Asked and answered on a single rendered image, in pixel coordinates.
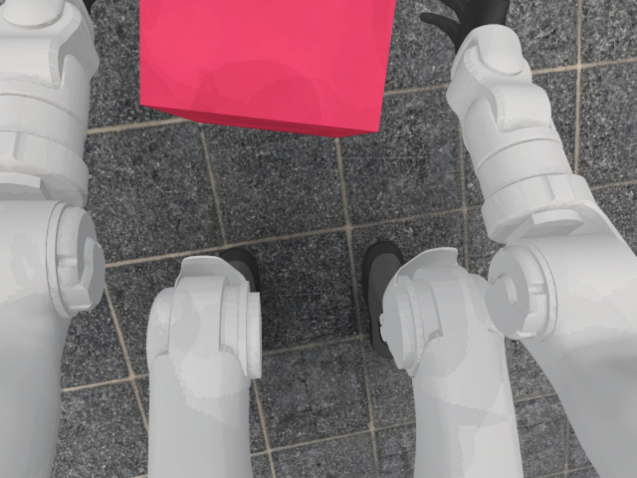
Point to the right robot forearm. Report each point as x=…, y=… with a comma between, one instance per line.
x=527, y=183

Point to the left robot forearm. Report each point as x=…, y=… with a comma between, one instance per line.
x=47, y=59

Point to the robot right upper arm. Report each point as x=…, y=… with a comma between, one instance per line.
x=572, y=301

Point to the left robot thigh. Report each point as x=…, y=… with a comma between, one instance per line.
x=198, y=424

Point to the robot left upper arm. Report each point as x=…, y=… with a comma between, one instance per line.
x=51, y=267

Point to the carton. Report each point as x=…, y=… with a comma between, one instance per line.
x=313, y=67

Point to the robot right hand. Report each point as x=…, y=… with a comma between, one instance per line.
x=472, y=14

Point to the robot right foot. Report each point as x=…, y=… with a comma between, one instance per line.
x=380, y=263

